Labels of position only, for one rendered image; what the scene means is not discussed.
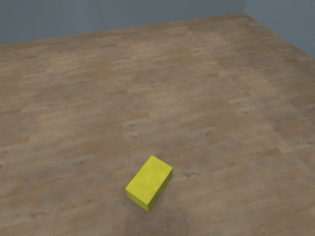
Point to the carton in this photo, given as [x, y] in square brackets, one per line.
[149, 183]

